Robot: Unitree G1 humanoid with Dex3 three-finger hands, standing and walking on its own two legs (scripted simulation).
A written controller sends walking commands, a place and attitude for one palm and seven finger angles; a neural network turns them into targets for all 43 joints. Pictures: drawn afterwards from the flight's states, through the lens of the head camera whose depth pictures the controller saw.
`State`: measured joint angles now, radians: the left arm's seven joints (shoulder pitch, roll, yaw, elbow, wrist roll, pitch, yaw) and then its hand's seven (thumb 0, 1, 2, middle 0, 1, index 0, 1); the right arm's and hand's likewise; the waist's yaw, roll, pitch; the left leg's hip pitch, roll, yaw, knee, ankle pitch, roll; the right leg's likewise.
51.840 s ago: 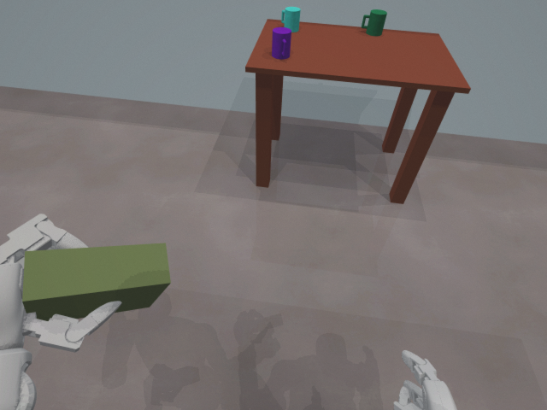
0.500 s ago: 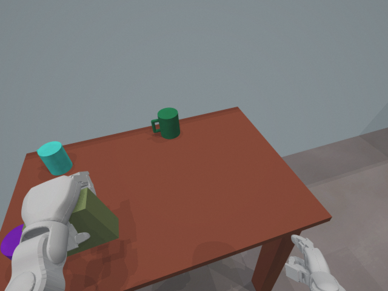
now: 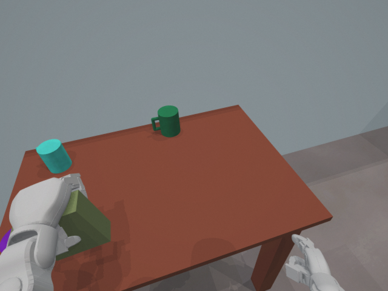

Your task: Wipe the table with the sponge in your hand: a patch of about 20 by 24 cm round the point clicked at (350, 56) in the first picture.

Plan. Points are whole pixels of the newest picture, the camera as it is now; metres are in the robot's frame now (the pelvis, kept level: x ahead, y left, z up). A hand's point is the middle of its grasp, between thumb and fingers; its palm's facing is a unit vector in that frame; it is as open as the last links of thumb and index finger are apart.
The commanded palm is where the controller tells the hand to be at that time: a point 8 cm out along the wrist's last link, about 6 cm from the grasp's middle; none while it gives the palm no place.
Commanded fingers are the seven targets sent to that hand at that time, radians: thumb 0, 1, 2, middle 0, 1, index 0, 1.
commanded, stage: bring the sponge back beside the body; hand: left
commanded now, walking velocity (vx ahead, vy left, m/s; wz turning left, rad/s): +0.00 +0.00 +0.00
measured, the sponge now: (73, 232) +0.18 +0.28 +0.05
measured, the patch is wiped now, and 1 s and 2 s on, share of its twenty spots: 1.00 1.00 1.00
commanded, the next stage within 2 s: step back with the hand held close in 0.08 s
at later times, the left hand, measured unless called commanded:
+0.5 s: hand (81, 205) +0.19 +0.23 +0.15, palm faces +0.31 -0.87 -0.37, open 9.2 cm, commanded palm +0.14 +0.28 +0.17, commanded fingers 0.00 0.10 1.30 -1.20 -1.60 -1.20 -1.60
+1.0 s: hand (43, 220) +0.15 +0.27 +0.15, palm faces +0.42 -0.83 -0.38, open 9.2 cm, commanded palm +0.10 +0.30 +0.17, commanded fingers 0.00 0.10 1.30 -1.20 -1.60 -1.20 -1.60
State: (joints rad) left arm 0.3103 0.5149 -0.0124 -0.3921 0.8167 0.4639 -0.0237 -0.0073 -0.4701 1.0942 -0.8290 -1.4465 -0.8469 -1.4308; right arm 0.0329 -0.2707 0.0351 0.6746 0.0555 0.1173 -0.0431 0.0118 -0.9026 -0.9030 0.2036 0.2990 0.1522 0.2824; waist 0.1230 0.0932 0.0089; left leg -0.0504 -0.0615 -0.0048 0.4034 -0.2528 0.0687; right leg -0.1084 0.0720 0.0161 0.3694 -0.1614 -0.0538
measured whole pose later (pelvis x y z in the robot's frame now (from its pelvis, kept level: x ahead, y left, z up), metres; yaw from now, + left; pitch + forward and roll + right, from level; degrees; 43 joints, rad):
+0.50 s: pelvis -0.01 +0.00 -0.01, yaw +3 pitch +1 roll -1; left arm 0.53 0.41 0.29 -0.64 -0.09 0.00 0.10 -0.01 -0.47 1.09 -0.83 -1.45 -0.85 -1.43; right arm 0.21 -0.24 0.04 0.52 0.02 0.06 -0.08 0.01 -0.90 -0.90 0.21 0.30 0.20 0.30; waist 0.00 -0.02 -0.03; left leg -0.28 -0.07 -0.05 0.57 -0.30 0.06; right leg -0.31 0.06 -0.04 0.51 -0.21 -0.05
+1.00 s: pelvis -0.05 +0.01 -0.02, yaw +2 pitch +2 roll -3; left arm 0.45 0.41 0.37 -0.58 -0.02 -0.10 0.11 -0.01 -0.47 1.09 -0.83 -1.45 -0.85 -1.43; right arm 0.22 -0.19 0.02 0.57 -0.01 -0.02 -0.06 0.01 -0.90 -0.90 0.21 0.30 0.20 0.30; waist 0.01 -0.03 -0.03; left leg -0.41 -0.06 -0.04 0.66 -0.28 0.08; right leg -0.35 0.08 0.03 0.57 -0.25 0.00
